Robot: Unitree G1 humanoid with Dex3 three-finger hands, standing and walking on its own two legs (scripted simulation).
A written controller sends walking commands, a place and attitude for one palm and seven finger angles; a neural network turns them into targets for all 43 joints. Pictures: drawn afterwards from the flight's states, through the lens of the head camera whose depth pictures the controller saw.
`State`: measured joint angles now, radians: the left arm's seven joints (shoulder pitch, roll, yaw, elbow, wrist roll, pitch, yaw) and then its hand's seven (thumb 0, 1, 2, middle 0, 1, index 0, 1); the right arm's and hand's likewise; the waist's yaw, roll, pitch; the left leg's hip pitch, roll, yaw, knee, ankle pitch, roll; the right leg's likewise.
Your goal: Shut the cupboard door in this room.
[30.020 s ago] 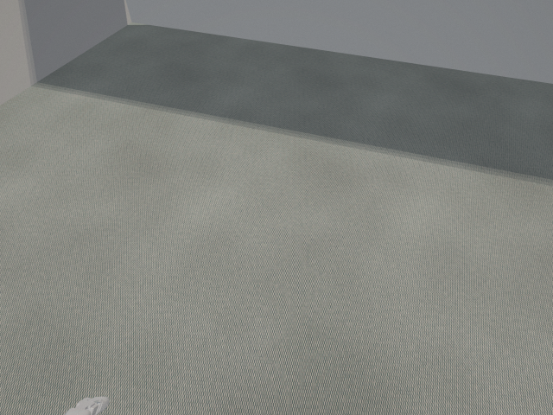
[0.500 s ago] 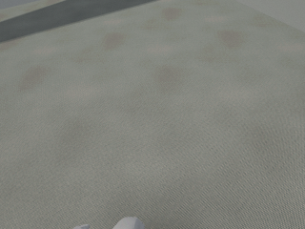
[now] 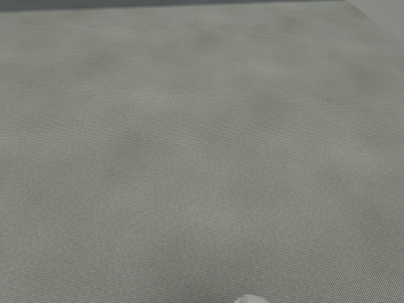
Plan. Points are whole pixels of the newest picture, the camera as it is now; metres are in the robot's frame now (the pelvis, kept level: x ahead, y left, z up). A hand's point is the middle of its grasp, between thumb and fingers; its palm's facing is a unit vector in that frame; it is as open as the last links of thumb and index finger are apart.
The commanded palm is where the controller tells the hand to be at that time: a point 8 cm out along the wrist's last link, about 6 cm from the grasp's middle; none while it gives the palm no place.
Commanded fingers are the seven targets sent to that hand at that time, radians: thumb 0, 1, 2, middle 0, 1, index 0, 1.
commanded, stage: turn or walk to find it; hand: left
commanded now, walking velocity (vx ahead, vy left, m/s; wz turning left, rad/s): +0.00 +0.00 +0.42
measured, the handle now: out of the picture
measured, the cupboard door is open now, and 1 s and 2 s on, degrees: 88 88 88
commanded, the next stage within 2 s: none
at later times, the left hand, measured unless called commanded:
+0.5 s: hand out of the picture +0.00 +0.15 -0.16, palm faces +0.23 -0.94 -0.25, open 7.4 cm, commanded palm none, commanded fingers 0.00 0.90 0.90 -0.20 -0.30 -0.20 -0.30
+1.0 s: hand out of the picture -0.03 +0.19 -0.16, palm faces +0.42 -0.87 -0.27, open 7.4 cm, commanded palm none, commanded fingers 0.00 0.90 0.90 -0.20 -0.30 -0.20 -0.30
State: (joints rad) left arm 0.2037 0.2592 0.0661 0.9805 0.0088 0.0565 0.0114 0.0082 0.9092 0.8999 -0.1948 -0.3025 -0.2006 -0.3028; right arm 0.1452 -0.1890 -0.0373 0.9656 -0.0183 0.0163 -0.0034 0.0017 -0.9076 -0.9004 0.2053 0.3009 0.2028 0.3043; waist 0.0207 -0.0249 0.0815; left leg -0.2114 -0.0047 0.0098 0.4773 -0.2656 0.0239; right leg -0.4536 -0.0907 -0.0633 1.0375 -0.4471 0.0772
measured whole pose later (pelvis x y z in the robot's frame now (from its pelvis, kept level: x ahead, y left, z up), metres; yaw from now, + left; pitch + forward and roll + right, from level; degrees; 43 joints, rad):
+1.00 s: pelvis -0.03 -0.04 +0.00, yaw +24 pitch +0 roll +1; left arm 0.16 0.22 0.05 0.94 0.00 0.04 0.01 0.01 0.91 0.90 -0.19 -0.30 -0.20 -0.30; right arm 0.16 -0.20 -0.05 0.96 -0.02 0.03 0.01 0.00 -0.91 -0.90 0.21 0.30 0.20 0.30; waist -0.01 0.02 0.07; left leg -0.27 -0.02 -0.05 0.51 -0.24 0.00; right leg -0.33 -0.05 -0.06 0.71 -0.40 0.07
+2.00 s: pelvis -0.03 -0.08 -0.01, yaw +51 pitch -1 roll +1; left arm 0.18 0.17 0.03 0.90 0.02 0.00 0.02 0.00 0.91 0.90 -0.20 -0.30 -0.20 -0.30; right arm 0.19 -0.24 -0.08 0.98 -0.02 0.07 0.02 0.00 -0.91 -0.90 0.21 0.30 0.20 0.30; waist -0.02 0.06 0.08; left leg -0.45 -0.04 -0.06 1.04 -0.44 -0.02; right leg -0.26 -0.06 -0.14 0.57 -0.30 -0.03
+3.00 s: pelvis -0.03 -0.09 +0.00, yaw +78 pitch +0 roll +2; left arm 0.21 0.16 0.03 0.93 0.02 0.00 0.02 0.00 0.90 0.90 -0.20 -0.30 -0.21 -0.30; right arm 0.19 -0.25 -0.08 1.00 -0.02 0.08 0.02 0.00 -0.91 -0.90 0.20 0.30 0.20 0.30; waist -0.02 0.03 0.09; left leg -0.45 0.02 -0.02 1.07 -0.42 -0.06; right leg -0.20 -0.09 -0.19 0.51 -0.31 -0.03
